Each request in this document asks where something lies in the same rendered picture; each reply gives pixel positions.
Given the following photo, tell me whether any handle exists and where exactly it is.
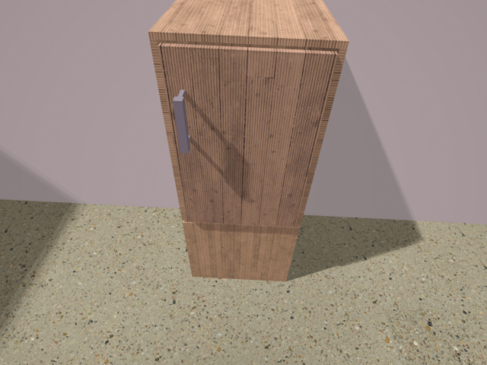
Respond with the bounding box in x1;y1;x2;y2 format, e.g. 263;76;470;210
173;90;190;154

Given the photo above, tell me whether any cupboard door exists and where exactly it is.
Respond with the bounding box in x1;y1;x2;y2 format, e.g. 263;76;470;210
158;43;338;227

